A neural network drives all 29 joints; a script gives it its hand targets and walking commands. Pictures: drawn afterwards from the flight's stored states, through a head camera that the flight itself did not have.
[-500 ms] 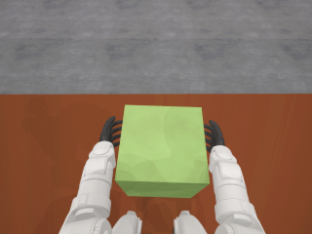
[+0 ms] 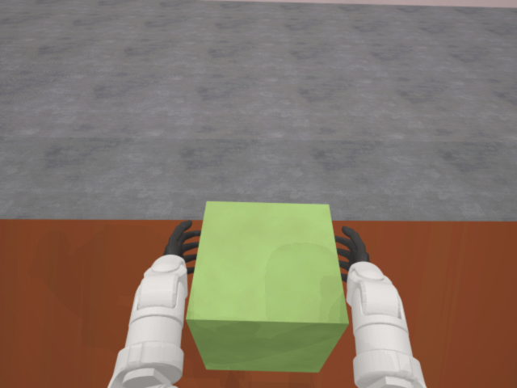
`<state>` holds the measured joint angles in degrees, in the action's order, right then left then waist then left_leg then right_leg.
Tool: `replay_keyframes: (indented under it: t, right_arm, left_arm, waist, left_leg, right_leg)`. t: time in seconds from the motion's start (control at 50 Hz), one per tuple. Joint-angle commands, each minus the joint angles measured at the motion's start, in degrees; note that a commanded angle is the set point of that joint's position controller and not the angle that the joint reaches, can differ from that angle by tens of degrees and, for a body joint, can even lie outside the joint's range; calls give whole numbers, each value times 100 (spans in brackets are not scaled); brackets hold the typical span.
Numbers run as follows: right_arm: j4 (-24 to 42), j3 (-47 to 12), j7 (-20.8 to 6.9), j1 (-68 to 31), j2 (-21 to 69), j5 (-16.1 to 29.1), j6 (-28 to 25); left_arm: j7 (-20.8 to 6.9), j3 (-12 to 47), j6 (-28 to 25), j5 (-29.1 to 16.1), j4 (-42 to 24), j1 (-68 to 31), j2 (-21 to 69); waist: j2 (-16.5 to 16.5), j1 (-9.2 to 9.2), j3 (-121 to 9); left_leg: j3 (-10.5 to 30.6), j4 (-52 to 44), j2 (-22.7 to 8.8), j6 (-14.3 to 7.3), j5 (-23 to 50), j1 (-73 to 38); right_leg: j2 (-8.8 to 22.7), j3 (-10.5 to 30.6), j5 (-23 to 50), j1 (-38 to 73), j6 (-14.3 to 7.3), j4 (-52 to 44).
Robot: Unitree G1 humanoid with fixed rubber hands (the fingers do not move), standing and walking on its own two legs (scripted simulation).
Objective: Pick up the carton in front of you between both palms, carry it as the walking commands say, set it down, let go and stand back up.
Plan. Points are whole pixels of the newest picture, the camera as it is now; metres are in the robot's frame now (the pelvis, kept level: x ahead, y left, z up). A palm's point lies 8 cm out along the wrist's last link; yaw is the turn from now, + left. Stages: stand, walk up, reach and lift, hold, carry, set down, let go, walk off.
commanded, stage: reach and lift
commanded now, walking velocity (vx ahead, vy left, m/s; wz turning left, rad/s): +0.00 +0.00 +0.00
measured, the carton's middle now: (264, 290) +0.29 +0.00 -0.05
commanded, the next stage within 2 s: hold in 0.84 s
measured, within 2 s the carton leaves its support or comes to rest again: neither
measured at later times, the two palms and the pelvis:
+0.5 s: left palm (174, 256) +0.30 +0.15 +0.04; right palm (358, 263) +0.30 -0.15 +0.04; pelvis +0.01 +0.00 +0.01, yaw +0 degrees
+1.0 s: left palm (170, 253) +0.30 +0.15 +0.06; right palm (361, 261) +0.29 -0.15 +0.06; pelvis +0.01 +0.00 +0.01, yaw +0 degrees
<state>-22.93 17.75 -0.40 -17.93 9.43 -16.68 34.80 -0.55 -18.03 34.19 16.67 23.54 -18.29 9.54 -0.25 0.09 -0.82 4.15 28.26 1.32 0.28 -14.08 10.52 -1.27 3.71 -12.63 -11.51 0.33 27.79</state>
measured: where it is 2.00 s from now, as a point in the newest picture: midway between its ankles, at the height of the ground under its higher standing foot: outside the picture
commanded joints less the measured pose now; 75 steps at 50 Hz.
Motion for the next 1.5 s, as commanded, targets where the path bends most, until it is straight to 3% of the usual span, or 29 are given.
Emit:
replay_keyframes:
  t: [0.0,0.18,0.56,0.82,0.92,1.08,1.28,1.48]
  right_arm:
    - [-103,-2997,-1408,-3130,5431,1149,-105]
    - [43,-3149,-1407,-3327,5497,1174,-79]
    - [827,-3407,-1304,-2359,5252,1350,159]
    - [1213,-3586,-1263,-2232,5148,1461,336]
    - [1711,-3936,-1217,-2092,5111,1664,546]
    - [1465,-3590,-1221,-2283,4920,1505,740]
    - [1251,-3582,-1268,-2762,5051,1511,698]
    - [1207,-3556,-1258,-2679,5075,1495,693]
  left_arm:
    - [-1382,2952,-66,-1108,160,-3038,5462]
    - [-1410,3096,-45,-1161,32,-3255,5512]
    - [-1311,3363,198,-1335,-723,-2281,5268]
    - [-1257,3545,396,-1445,-1125,-2133,5197]
    - [-1211,3848,606,-1634,-1631,-1951,5155]
    - [-1226,3557,792,-1472,-1398,-2208,4949]
    - [-1271,3509,738,-1438,-1154,-2649,5089]
    - [-1274,3491,738,-1438,-1147,-2587,5082]
  waist:
    - [-37,-10,-929]
    - [30,3,-1288]
    - [14,0,-1332]
    - [5,-6,-1205]
    - [4,-16,-1396]
    - [1,10,-670]
    - [10,-15,-838]
    - [2,-17,-925]
  left_leg:
    - [-6,-613,330,-101,28,104]
    - [-17,-630,343,-83,205,-138]
    - [10,-852,416,7,1521,-721]
    - [27,-941,414,9,1542,-833]
    - [59,-997,408,30,1887,-1042]
    - [-1,-1125,369,-33,752,-708]
    - [-17,-1056,343,-49,436,-648]
    - [-21,-1051,360,-24,734,-747]
  right_leg:
    - [-350,10,52,515,-103,-450]
    - [-354,20,200,742,-72,-491]
    - [-416,35,1460,1196,13,-731]
    - [-424,47,1425,1270,4,-822]
    - [-424,72,1762,1472,25,-880]
    - [-375,23,667,1197,-16,-1013]
    - [-359,2,352,1159,-24,-931]
    - [-375,8,653,1242,-8,-931]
